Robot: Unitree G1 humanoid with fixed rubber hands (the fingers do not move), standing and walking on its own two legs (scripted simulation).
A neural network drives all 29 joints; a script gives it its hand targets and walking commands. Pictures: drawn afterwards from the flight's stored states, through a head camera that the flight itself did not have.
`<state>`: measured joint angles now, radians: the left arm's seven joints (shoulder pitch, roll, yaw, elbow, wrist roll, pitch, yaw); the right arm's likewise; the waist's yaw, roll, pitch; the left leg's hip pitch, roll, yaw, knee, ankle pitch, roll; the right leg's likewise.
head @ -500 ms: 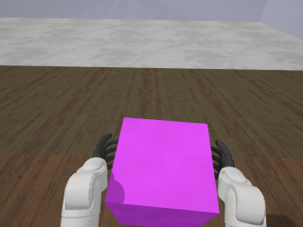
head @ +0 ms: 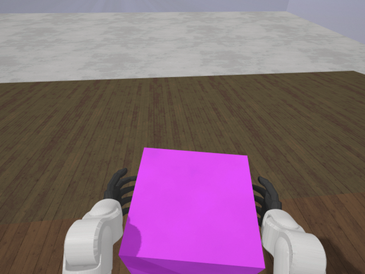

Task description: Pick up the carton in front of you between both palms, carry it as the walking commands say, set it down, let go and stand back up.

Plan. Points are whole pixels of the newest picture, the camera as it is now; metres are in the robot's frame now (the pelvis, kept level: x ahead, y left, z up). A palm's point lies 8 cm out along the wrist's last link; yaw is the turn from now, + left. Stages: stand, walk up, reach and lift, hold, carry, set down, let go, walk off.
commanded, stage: carry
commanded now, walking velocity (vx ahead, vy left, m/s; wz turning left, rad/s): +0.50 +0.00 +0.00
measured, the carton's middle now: (189, 223) +0.24 -0.02 +0.03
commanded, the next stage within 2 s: none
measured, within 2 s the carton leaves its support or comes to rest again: neither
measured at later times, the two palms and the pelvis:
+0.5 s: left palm (135, 128) +0.52 +0.12 +0.09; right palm (233, 123) +0.55 -0.17 +0.08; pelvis +0.31 -0.05 +0.00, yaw +4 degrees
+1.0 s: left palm (142, 68) +0.93 +0.14 +0.10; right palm (210, 68) +0.94 -0.16 +0.09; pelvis +0.64 -0.01 -0.01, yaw +3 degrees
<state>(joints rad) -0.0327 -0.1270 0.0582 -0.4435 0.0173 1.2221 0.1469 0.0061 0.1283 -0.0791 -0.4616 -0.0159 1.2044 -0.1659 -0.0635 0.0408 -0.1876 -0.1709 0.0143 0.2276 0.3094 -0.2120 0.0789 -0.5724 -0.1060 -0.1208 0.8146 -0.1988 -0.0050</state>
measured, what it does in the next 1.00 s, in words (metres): walks ahead: right foot, then left foot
